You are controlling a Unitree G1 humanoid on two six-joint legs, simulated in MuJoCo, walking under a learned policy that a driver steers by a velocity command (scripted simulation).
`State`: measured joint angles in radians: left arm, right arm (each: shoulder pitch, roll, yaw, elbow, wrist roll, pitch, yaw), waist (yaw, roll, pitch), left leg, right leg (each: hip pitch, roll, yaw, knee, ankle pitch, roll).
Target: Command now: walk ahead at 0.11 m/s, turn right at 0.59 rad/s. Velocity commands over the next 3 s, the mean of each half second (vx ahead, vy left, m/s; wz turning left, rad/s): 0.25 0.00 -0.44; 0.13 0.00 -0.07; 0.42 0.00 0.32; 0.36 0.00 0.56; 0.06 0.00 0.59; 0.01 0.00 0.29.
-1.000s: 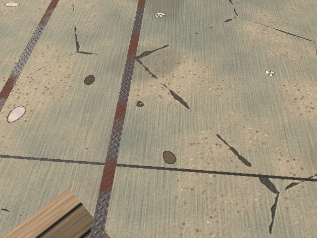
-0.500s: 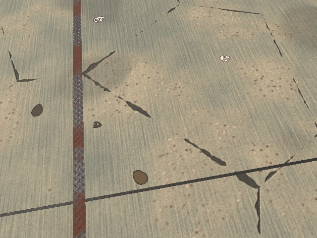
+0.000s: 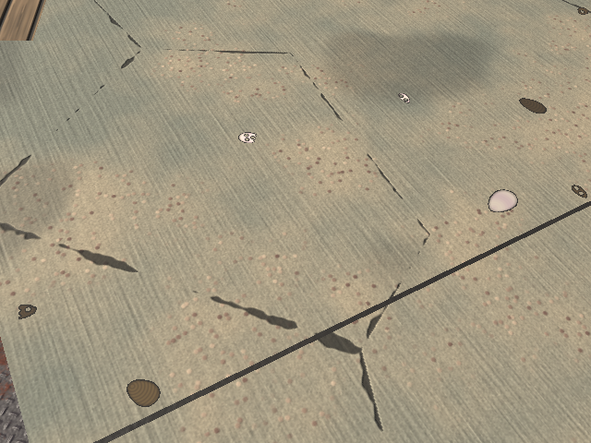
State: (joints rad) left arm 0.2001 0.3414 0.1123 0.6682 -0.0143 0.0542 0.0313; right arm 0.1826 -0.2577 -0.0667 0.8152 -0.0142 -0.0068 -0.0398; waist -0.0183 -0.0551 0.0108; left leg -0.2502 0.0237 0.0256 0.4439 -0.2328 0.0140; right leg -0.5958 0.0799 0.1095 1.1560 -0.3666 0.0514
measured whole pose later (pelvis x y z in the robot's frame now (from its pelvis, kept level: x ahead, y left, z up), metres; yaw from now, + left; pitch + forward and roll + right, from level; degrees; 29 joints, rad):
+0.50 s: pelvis +0.09 -0.09 +0.00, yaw -13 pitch +2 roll +1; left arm 0.28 0.25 0.05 0.66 0.00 -0.03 -0.01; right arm 0.20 -0.32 -0.07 0.79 0.00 -0.05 0.02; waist 0.00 0.04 0.01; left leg -0.58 0.08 0.04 1.05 -0.31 -0.04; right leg -0.18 0.03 -0.01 0.38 -0.25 -0.05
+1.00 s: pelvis +0.18 -0.11 +0.00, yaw -14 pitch +1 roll +0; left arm 0.25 0.27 0.06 0.80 0.00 -0.01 0.01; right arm 0.18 -0.27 -0.06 0.81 0.02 -0.01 -0.01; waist 0.00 0.02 -0.01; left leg -0.32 0.02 0.03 0.43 -0.14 0.02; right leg -0.30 -0.02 -0.02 0.67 -0.41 -0.02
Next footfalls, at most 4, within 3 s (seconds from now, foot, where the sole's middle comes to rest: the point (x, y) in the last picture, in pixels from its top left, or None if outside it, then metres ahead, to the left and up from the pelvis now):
0.32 right None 0.07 -0.18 -0.78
0.72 left None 0.31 -0.01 -0.78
1.04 right None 0.19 -0.24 -0.78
1.52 left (298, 410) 0.55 -0.04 -0.78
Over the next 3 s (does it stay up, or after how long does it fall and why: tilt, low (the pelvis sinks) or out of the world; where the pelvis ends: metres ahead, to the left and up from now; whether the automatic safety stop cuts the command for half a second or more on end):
stays up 0.69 -0.10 -0.01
